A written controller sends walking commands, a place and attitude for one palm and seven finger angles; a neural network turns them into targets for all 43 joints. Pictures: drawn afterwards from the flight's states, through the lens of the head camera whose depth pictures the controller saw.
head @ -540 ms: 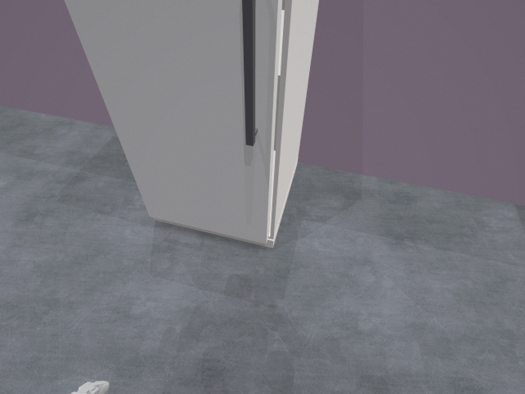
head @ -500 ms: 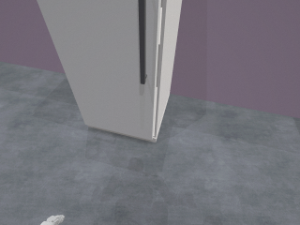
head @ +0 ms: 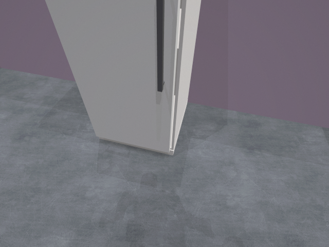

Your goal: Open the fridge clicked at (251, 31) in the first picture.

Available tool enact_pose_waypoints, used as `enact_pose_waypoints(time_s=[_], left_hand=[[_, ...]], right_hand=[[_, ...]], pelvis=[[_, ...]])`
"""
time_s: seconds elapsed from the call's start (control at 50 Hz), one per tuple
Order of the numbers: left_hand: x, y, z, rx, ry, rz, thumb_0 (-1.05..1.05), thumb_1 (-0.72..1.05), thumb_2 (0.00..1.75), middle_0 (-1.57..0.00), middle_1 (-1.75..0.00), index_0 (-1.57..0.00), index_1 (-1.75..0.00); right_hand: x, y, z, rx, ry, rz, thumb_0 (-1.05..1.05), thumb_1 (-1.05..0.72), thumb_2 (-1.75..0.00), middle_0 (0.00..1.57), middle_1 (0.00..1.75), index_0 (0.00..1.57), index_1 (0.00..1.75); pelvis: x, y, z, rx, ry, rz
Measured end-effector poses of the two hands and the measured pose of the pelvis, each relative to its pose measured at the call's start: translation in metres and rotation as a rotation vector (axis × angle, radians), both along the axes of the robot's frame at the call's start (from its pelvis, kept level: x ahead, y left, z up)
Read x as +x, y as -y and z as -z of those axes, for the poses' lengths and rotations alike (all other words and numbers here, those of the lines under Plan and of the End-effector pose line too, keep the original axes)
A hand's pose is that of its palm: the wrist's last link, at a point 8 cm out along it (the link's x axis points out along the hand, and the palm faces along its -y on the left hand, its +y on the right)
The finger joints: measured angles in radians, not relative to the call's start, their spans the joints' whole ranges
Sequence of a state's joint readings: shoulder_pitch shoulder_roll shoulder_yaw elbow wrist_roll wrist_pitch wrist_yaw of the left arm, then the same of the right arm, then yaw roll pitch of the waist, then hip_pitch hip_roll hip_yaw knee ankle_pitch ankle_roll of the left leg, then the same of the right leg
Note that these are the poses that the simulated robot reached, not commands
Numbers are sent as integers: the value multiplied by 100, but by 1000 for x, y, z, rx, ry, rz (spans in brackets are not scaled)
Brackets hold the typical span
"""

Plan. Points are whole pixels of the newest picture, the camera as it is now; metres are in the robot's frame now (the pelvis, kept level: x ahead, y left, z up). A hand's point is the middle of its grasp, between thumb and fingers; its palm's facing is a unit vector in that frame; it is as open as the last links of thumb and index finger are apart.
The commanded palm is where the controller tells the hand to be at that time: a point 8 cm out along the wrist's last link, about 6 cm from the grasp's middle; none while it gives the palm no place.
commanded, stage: stand and wait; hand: right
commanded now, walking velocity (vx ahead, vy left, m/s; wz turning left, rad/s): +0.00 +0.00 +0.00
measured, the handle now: (162, 38) +0.81 +0.06 +0.13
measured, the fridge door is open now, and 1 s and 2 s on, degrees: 0 0 0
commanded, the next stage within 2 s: look at it before walking up in 0.34 s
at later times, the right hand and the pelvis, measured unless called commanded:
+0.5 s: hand out of the picture +0.07 -0.23 -0.15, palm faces -0.03 +0.94 -0.34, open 7.4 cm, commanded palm none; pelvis -0.01 +0.01 +0.00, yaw +0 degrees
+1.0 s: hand out of the picture +0.08 -0.24 -0.15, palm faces -0.03 +0.94 -0.34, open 7.4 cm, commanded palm none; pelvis +0.00 +0.01 +0.00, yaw +0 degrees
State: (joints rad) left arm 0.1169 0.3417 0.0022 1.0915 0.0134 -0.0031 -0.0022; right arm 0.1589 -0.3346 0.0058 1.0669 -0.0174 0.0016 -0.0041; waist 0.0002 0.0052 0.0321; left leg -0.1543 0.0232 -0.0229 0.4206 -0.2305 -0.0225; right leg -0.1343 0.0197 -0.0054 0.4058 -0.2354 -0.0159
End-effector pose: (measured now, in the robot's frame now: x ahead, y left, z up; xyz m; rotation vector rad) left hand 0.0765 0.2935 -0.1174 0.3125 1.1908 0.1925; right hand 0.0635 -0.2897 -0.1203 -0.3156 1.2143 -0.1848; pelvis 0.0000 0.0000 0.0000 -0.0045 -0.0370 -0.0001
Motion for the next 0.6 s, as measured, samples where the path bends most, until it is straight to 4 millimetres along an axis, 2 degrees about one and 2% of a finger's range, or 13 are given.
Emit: enact_pose_waypoints(time_s=[0.12,0.24,0.6], left_hand=[[-15,-6,2,1,-36,-10,0,90,90,-20,-30,-20,-30],[-21,-8,4,-5,-49,-12,0,90,90,-20,-30,-20,-30],[-12,-8,2,-11,-24,-4,0,90,90,-20,-30,-20,-30]], right_hand=[[-6,-1,-2,-9,-13,4,1,-90,-90,20,30,20,30],[-5,-3,-3,-11,-6,1,1,-90,-90,20,30,20,30],[6,-12,-4,3,20,-13,1,-90,-90,20,30,20,30]], pelvis=[[-3,-4,-1,0,-1,1],[-6,-7,-1,0,-2,3],[-5,-10,-2,0,-8,0]])
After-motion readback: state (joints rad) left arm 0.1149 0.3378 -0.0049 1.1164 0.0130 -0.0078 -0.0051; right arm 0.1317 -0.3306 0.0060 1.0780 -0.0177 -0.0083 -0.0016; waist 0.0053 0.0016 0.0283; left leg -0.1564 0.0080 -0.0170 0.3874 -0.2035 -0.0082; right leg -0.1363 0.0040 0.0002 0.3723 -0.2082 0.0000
